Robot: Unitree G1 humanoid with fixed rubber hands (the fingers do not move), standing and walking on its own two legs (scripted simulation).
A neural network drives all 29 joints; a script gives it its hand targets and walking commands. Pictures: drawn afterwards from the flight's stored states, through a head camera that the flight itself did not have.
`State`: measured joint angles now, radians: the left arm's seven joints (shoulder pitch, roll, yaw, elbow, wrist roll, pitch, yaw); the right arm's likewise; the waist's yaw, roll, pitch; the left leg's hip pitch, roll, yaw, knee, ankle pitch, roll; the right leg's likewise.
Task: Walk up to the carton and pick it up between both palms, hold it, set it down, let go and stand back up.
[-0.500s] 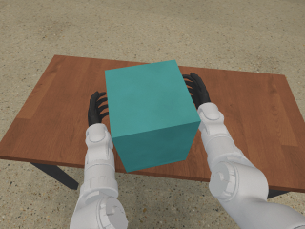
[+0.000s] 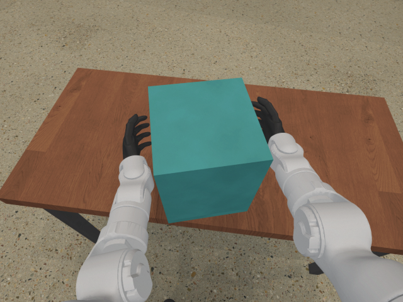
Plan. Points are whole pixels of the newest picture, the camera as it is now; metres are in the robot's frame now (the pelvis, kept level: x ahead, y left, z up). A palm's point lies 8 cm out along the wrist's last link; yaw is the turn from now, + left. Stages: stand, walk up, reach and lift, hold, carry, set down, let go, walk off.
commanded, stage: set down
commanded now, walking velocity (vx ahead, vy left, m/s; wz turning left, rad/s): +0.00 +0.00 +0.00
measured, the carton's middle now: (202, 155) +0.41 +0.08 +0.00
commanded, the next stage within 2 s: none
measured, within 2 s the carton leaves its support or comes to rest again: neither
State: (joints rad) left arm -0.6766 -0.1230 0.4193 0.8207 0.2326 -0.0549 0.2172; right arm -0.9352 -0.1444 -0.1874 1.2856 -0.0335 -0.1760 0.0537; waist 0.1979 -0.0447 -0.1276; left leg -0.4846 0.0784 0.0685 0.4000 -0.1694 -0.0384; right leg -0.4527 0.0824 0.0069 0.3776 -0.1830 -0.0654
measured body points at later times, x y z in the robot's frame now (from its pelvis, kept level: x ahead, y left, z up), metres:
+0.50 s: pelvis -0.02 +0.00 -0.01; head +0.08 +0.00 +0.43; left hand +0.38 +0.27 +0.06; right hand +0.52 -0.10 +0.09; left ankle +0.00 +0.14 -0.74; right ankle -0.02 -0.08 -0.74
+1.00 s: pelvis -0.03 +0.00 +0.00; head +0.04 -0.01 +0.45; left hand +0.38 +0.26 +0.15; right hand +0.51 -0.11 +0.17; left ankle +0.00 +0.14 -0.74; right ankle -0.02 -0.08 -0.74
